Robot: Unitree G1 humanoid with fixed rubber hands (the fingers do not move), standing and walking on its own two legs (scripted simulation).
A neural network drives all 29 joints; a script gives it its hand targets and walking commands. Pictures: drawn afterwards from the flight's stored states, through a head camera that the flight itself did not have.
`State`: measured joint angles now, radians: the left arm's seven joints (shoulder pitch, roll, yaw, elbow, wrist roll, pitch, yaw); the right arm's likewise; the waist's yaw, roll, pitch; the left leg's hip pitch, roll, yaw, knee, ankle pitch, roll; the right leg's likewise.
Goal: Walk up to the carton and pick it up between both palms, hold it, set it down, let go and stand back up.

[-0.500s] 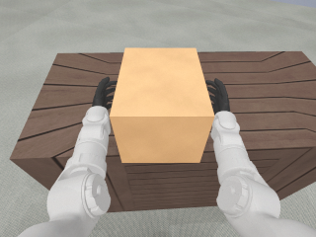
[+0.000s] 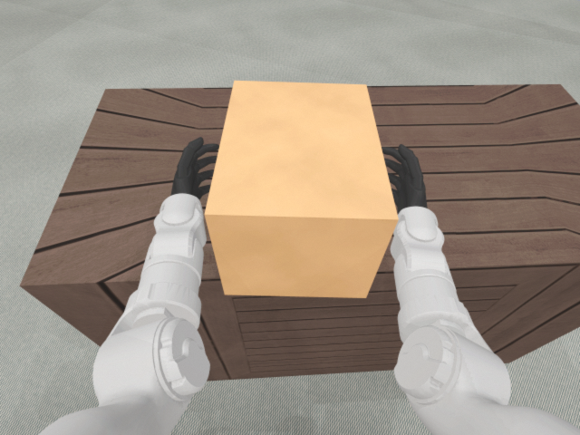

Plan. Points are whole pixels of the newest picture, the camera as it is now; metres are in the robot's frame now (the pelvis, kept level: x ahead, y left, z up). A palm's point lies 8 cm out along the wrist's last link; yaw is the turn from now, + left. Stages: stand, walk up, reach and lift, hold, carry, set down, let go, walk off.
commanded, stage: set down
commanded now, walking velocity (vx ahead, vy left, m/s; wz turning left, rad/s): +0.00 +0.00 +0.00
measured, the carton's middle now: (298, 185) +0.49 +0.01 +0.04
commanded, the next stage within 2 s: none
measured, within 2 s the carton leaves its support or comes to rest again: neither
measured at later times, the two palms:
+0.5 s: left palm (188, 199) +0.42 +0.17 +0.08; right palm (409, 206) +0.42 -0.15 +0.08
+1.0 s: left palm (188, 201) +0.42 +0.17 +0.08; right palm (408, 208) +0.41 -0.15 +0.08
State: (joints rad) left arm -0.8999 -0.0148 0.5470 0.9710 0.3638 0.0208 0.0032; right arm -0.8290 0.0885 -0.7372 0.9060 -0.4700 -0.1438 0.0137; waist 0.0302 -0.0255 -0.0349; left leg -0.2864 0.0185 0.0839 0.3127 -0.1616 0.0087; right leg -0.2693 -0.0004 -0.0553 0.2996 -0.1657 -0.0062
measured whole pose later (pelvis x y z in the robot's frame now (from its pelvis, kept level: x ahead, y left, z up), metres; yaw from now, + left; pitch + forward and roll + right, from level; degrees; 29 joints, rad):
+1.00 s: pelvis +0.00 +0.00 +0.00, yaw +1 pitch +7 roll +0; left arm -0.86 -0.06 0.63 0.87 0.44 -0.02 -0.05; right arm -0.79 0.15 -0.77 0.78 -0.53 -0.13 0.05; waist 0.02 -0.04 0.01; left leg -0.27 0.01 0.07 0.29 -0.14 0.01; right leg -0.26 -0.01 -0.07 0.29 -0.17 -0.01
